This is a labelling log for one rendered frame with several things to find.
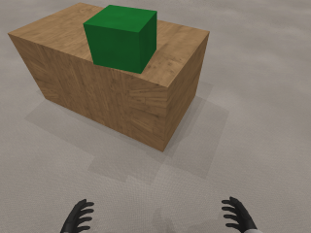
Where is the right robot hand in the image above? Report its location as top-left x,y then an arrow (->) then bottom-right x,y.
222,196 -> 258,233

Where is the carton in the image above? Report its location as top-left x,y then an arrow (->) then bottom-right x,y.
83,5 -> 157,74

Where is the pedestal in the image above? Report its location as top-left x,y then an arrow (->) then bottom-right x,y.
8,2 -> 210,152

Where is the left robot hand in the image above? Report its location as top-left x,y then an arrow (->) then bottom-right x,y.
60,199 -> 94,233

